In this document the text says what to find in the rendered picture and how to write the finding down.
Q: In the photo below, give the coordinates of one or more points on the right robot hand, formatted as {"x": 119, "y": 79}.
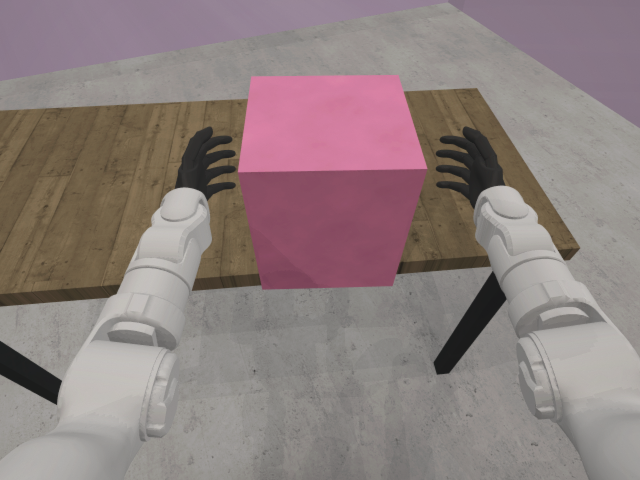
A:
{"x": 484, "y": 171}

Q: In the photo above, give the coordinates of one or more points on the table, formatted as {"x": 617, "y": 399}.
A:
{"x": 79, "y": 186}

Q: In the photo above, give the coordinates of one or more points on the left robot hand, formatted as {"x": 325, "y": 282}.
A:
{"x": 192, "y": 172}

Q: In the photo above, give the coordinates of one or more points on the right robot forearm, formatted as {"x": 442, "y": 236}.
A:
{"x": 541, "y": 292}

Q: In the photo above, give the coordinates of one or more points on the right robot upper arm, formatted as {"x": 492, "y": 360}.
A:
{"x": 584, "y": 378}

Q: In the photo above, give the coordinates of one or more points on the left robot upper arm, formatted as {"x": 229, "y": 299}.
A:
{"x": 118, "y": 396}

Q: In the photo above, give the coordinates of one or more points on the left robot forearm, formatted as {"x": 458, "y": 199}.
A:
{"x": 149, "y": 305}

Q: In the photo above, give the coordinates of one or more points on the carton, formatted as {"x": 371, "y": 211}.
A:
{"x": 331, "y": 170}

